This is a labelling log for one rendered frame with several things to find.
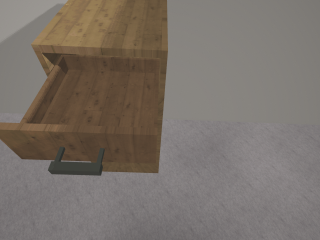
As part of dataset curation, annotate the handle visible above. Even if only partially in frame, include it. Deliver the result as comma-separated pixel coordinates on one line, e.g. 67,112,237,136
48,146,105,176

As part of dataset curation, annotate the cabinet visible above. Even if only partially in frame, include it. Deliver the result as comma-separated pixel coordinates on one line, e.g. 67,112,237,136
31,0,168,173

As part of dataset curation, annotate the drawer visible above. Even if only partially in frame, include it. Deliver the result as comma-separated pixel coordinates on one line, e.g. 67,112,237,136
0,54,160,164

